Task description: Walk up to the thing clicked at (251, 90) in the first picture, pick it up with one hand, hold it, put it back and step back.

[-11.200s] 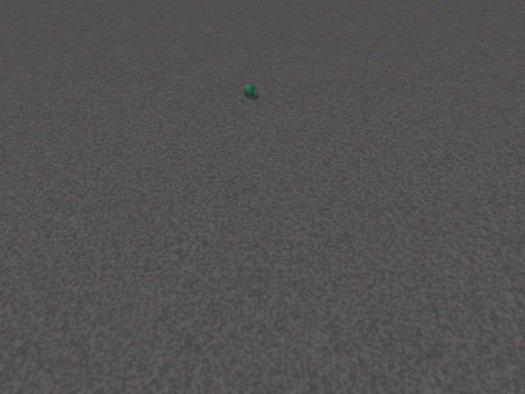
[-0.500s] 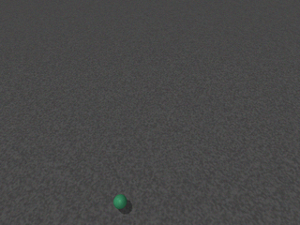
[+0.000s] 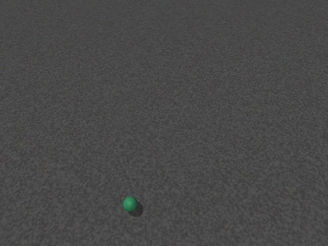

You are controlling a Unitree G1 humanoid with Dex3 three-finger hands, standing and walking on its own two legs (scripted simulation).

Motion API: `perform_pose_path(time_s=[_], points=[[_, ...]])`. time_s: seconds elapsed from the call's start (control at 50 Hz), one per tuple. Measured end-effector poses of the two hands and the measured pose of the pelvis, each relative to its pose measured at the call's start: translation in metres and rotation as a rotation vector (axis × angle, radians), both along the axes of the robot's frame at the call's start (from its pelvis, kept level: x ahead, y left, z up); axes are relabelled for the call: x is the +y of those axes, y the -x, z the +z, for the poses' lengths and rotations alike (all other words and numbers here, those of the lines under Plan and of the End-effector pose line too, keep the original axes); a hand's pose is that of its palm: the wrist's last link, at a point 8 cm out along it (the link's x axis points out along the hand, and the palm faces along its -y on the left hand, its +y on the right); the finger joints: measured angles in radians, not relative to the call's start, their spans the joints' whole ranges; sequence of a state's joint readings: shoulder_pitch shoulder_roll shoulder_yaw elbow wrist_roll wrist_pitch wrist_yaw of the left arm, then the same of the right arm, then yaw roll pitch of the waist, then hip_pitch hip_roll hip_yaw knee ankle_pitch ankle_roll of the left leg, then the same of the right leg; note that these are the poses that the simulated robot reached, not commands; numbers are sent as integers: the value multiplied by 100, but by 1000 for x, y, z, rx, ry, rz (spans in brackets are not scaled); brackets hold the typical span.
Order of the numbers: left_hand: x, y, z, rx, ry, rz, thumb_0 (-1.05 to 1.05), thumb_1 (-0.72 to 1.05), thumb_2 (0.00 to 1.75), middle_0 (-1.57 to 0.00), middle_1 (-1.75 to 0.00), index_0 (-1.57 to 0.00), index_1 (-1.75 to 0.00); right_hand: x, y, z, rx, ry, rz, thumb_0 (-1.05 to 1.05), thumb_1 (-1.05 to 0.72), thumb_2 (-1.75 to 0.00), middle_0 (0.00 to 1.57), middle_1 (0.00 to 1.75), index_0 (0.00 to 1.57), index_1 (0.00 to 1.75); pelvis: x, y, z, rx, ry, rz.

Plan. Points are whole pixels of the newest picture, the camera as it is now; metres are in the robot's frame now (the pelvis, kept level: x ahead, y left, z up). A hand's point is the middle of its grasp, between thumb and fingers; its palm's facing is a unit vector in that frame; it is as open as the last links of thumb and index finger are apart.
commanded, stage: walk up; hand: left
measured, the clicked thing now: (130, 203) +0.44 +0.22 -0.73
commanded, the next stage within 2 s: none
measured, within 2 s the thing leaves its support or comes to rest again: neither
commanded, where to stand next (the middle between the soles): +0.06 -0.01 m, yaw -1 degrees
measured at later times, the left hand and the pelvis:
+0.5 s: hand out of the picture +0.04 +0.28 -0.16, palm faces -0.15 -0.93 -0.34, open 7.4 cm; pelvis -0.04 +0.01 +0.00, yaw -4 degrees
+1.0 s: hand out of the picture +0.12 +0.27 -0.16, palm faces -0.02 -0.90 -0.43, open 7.4 cm; pelvis +0.01 +0.00 -0.03, yaw -1 degrees
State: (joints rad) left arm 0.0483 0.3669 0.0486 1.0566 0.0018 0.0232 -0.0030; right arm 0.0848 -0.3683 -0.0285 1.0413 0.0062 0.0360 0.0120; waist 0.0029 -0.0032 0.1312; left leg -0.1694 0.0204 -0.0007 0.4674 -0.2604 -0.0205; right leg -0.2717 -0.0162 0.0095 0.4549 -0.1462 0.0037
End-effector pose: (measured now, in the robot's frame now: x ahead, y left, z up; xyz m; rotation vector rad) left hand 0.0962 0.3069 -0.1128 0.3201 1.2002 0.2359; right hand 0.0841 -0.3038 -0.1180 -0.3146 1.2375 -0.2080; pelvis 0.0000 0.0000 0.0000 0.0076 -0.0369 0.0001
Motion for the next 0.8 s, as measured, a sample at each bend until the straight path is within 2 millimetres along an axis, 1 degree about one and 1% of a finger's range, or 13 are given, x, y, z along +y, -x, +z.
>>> perform_pose_path(time_s=[0.06,0.12,0.2,0.26,0.32,0.38,0.42,0.46,0.52,0.58,0.62,0.72,0.8], points=[[9,3,-4,-12,-13,-11,1,90,90,-21,-30,-20,-30,-4,5,-1,-7,28,6,0,-91,-90,20,30,20,30,5,14,-6,0,3,6],[20,5,-10,-32,-21,-36,1,90,90,-21,-30,-20,-30,-3,19,0,-9,58,6,0,-91,-90,20,30,20,30,15,30,-13,4,-6,7],[36,4,-26,-70,-18,-71,1,90,90,-21,-30,-20,-30,4,54,-2,-3,107,6,0,-91,-90,20,30,20,30,30,50,-27,11,-5,7],[37,13,-29,-63,-6,-75,1,90,90,-20,-30,-20,-30,13,86,4,43,112,2,0,-91,-90,20,30,20,30,32,58,-23,-3,-2,7],[36,30,-27,-30,20,-77,1,91,90,-20,-30,-20,-30,15,108,14,64,117,-20,0,-91,-90,20,30,20,30,30,59,-14,3,7,-8],[34,49,-24,25,40,-95,1,90,90,-20,-30,-20,-30,12,121,25,32,115,-46,0,-90,-90,20,30,21,30,27,54,-8,5,9,-34],[31,57,-20,59,41,-110,1,90,90,-20,-30,-20,-30,5,129,30,12,114,-61,0,-90,-90,20,30,21,30,22,49,-5,3,13,-51],[27,57,-15,76,33,-126,1,90,90,-20,-30,-20,-30,-4,136,34,5,112,-71,0,-90,-90,21,30,21,31,16,45,-2,2,15,-64],[17,47,-6,59,12,-149,1,90,90,-20,-30,-20,-30,-21,145,32,23,101,-79,0,-90,-90,21,30,21,31,3,39,-2,0,17,-73],[4,33,2,-10,-24,-157,1,90,90,-20,-30,-20,-30,-43,145,18,54,89,-81,0,-90,-90,20,30,21,31,-12,34,-10,-12,30,-68],[-5,30,8,-55,-43,-151,1,90,90,-20,-30,-20,-30,-50,138,10,68,79,-88,0,-90,-90,20,30,20,30,-19,29,-10,-23,31,-60],[-18,30,27,-79,-59,-118,1,90,90,-21,-30,-20,-30,-51,95,3,17,27,-58,1,-91,-90,20,30,20,30,-25,11,-2,-29,23,-51],[-18,25,30,-78,-82,-95,1,90,90,-21,-30,-20,-30,-43,62,-5,1,1,-27,0,-91,-90,20,30,20,30,-25,0,-2,-32,23,-43]])
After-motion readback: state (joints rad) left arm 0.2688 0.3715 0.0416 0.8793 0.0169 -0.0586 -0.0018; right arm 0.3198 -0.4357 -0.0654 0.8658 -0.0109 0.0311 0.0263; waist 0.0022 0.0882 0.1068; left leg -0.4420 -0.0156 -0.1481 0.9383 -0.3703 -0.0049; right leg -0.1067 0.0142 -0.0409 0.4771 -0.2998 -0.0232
